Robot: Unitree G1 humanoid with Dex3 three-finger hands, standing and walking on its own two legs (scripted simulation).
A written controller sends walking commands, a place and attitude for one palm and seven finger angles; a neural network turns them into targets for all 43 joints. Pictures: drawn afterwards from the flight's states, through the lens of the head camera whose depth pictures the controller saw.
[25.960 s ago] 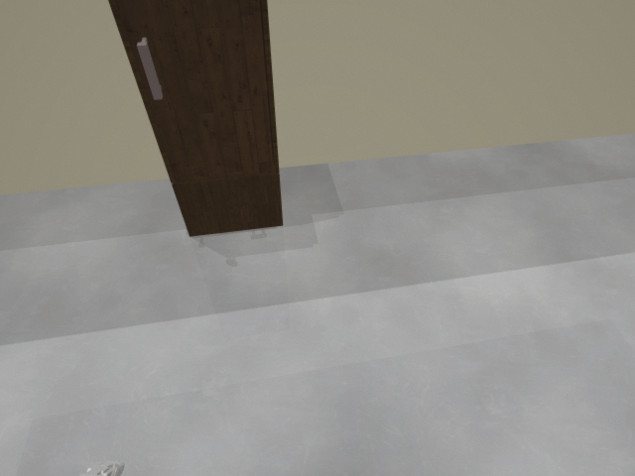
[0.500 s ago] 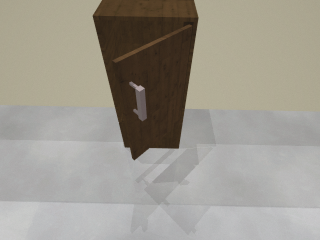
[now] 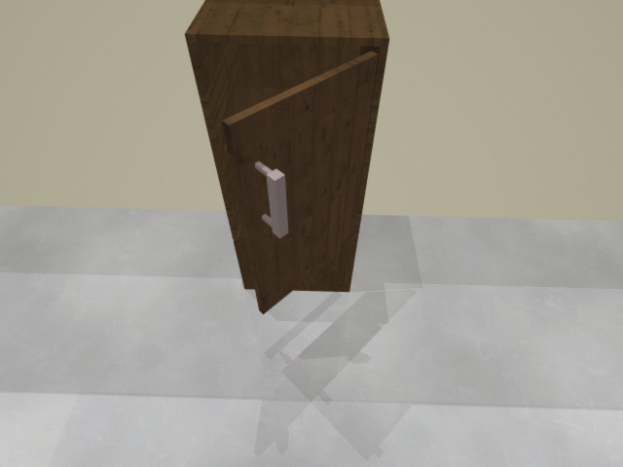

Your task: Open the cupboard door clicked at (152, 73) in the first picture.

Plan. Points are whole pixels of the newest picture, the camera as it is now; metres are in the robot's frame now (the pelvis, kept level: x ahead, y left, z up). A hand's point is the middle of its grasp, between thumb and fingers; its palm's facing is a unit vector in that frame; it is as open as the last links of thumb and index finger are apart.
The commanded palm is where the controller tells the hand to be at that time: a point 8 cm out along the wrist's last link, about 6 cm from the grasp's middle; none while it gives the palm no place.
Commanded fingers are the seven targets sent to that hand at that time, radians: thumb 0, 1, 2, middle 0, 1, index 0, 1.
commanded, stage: walk to a spot facing it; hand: left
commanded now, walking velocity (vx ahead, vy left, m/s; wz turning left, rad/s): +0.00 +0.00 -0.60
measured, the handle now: (270, 200) +0.57 +0.11 -0.02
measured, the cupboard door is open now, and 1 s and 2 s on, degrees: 46 46 46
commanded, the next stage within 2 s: none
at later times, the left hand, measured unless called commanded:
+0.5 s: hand out of the picture +0.07 +0.19 -0.18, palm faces -0.15 -0.94 -0.29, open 7.4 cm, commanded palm none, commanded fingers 0.00 0.90 0.90 -0.20 -0.30 -0.20 -0.30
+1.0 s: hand out of the picture +0.15 +0.13 -0.16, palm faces -0.43 -0.87 -0.23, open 7.4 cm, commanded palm none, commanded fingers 0.00 0.90 0.90 -0.20 -0.30 -0.20 -0.30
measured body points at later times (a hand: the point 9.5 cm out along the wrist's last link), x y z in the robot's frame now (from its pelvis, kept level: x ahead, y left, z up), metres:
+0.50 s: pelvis -0.03 -0.01 -0.02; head +0.01 -0.04 +0.43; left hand +0.08 +0.24 -0.15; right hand -0.04 -0.26 -0.18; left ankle +0.04 +0.13 -0.73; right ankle -0.06 -0.10 -0.75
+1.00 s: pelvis -0.03 -0.01 -0.01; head +0.01 -0.03 +0.44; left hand +0.17 +0.18 -0.15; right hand -0.08 -0.27 -0.15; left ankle +0.03 +0.13 -0.74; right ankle -0.08 -0.12 -0.71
